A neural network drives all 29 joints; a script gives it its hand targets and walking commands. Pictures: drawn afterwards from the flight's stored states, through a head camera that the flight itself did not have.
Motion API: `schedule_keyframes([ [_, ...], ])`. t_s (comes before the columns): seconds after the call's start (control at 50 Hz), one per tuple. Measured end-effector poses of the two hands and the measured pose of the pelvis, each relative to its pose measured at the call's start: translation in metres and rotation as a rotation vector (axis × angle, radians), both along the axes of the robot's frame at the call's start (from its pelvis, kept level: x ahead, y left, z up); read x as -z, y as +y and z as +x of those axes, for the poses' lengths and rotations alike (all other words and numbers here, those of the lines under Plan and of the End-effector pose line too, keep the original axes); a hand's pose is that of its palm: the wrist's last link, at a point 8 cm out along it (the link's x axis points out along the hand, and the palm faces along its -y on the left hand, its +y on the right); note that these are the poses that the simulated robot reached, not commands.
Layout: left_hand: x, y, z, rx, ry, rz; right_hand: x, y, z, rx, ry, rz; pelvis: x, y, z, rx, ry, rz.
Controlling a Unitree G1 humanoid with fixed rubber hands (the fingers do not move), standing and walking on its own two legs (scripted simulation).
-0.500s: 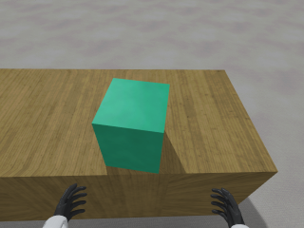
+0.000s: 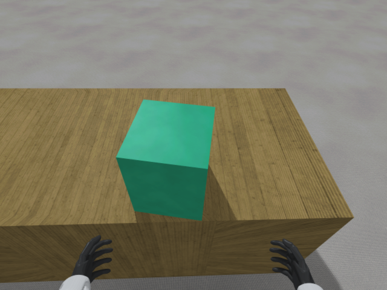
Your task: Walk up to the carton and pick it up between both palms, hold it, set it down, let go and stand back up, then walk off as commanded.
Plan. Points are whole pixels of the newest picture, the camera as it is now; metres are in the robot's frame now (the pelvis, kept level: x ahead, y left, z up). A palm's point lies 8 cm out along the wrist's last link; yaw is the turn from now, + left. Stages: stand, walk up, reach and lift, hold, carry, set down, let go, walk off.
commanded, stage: let go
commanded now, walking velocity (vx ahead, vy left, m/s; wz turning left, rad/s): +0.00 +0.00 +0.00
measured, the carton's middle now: (173, 161) +0.45 +0.07 -0.04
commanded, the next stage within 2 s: stand in 0.20 s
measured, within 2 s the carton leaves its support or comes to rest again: neither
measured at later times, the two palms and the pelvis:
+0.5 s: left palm (43, 287) +0.15 +0.31 -0.06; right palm (328, 287) +0.15 -0.27 -0.08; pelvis +0.00 +0.00 +0.00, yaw +0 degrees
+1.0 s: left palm out of the picture +0.11 +0.32 -0.08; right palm out of the picture +0.13 -0.29 -0.09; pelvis +0.00 +0.00 +0.00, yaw +0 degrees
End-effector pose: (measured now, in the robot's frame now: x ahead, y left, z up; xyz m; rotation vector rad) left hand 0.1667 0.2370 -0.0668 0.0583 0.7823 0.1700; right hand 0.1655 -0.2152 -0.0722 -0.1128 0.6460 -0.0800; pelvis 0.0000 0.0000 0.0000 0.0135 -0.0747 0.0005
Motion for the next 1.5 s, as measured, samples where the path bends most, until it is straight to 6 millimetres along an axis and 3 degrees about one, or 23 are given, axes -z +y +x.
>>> schedule_keyframes([
  [0.26,0.0,0.0,0.0,0.004,-0.004,0.008,0.001,-0.004,-0.001,-0.005,0.013,-0.011,0.0,0.0,0.0,0.0,0.0,0.0],
  [0.44,-0.007,0.061,-0.014,0.022,0.01,0.205,0.005,-0.046,-0.013,-0.021,0.165,-0.153,0.0,0.002,0.001,0.0,0.001,-0.002],
  [0.56,0.0,0.076,-0.028,0.008,0.078,0.236,0.004,-0.062,-0.014,-0.019,0.193,-0.195,0.0,0.001,0.003,0.0,0.004,-0.002],
  [0.78,0.013,0.082,-0.05,-0.022,0.177,0.235,0.011,-0.067,-0.023,-0.005,0.25,-0.199,0.0,0.001,0.003,0.0,0.005,-0.002],
  [1.16,0.018,0.087,-0.067,-0.04,0.249,0.242,0.023,-0.073,-0.041,0.011,0.332,-0.199,0.0,0.002,0.001,0.0,0.011,-0.002],
  [1.28,0.015,0.083,-0.074,-0.03,0.237,0.262,0.032,-0.089,-0.065,0.01,0.388,-0.219,0.005,-0.005,-0.016,-0.003,0.01,0.005],
  [1.4,0.017,0.07,-0.103,-0.04,0.249,0.308,0.052,-0.116,-0.077,-0.011,0.392,-0.223,0.02,-0.026,-0.041,-0.007,-0.004,0.027],
  [1.5,0.001,0.067,-0.118,-0.04,0.221,0.34,0.054,-0.121,-0.099,-0.011,0.417,-0.208,0.015,-0.031,-0.061,-0.014,-0.016,0.04],
])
